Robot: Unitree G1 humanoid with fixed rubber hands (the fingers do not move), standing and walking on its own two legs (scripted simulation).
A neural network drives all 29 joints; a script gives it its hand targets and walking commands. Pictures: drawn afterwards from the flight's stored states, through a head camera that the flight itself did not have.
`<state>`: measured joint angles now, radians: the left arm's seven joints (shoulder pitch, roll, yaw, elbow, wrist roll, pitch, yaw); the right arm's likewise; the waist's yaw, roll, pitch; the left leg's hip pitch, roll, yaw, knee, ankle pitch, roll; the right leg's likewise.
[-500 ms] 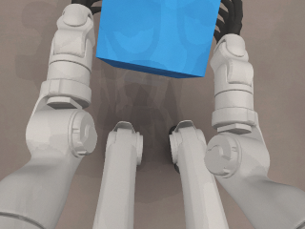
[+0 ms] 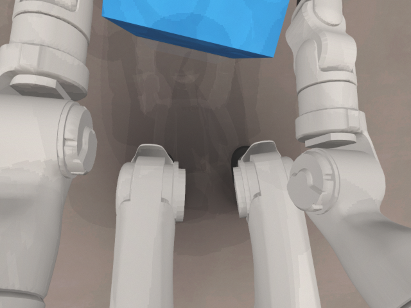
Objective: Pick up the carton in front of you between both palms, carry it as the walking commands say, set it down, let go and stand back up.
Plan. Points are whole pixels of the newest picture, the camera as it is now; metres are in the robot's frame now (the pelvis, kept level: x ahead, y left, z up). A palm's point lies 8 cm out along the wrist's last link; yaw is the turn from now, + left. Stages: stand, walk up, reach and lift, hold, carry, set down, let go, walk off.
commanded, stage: set down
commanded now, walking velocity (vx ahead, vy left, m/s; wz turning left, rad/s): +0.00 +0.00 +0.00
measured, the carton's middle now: out of the picture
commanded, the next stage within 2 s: none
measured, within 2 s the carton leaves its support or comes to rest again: rests again in 0.28 s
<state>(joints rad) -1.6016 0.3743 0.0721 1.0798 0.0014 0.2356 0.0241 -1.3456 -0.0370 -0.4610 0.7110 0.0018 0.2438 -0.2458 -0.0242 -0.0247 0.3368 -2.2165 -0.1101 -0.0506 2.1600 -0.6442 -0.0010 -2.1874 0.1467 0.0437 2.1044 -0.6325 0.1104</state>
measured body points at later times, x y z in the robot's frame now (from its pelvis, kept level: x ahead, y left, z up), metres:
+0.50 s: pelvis -0.01 +0.00 -0.02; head +0.36 +0.04 +0.22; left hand +0.57 +0.17 -0.20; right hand +0.54 -0.13 -0.20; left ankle +0.08 +0.11 -0.36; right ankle +0.10 -0.13 -0.36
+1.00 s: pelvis -0.02 +0.00 -0.03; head +0.36 +0.05 +0.20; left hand +0.57 +0.18 -0.21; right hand +0.54 -0.14 -0.20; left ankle +0.08 +0.10 -0.36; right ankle +0.10 -0.13 -0.36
